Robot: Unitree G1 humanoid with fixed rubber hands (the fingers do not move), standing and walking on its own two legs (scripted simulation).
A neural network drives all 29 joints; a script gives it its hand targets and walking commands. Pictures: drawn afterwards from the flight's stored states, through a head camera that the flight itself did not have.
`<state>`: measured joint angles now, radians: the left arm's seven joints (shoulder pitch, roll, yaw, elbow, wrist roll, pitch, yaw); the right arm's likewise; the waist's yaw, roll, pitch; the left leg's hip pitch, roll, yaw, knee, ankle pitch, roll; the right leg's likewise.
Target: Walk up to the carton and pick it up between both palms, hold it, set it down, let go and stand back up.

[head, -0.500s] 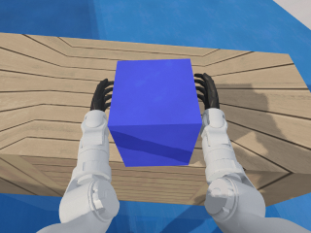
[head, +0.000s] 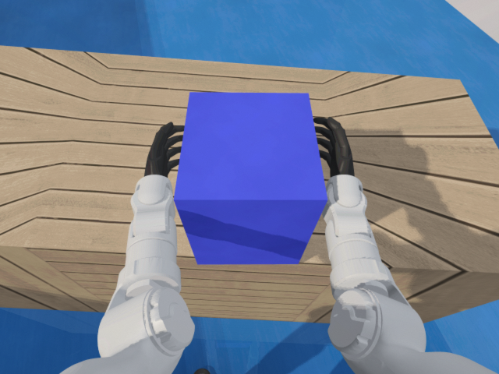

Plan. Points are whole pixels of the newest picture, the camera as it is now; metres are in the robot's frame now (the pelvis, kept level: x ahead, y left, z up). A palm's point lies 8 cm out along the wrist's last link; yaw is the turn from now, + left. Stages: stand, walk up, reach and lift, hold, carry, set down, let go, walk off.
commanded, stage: set down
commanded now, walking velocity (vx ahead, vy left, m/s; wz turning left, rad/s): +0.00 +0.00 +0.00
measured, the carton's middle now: (248, 185) +0.42 +0.03 +0.00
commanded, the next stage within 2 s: none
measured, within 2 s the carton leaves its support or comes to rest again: neither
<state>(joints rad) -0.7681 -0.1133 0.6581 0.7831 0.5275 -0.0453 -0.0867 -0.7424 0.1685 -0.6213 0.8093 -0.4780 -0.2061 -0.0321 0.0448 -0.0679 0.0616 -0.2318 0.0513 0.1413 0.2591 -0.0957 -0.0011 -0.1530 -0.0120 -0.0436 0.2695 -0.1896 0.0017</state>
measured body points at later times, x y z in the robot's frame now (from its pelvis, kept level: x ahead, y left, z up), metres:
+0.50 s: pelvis -0.01 +0.01 -0.02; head +0.07 +0.03 +0.43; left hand +0.43 +0.22 +0.04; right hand +0.46 -0.12 +0.05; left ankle +0.02 +0.12 -0.75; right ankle -0.04 -0.11 -0.75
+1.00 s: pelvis -0.03 +0.00 -0.01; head +0.01 +0.02 +0.43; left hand +0.44 +0.23 +0.14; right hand +0.46 -0.15 +0.16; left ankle +0.02 +0.13 -0.75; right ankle -0.04 -0.11 -0.75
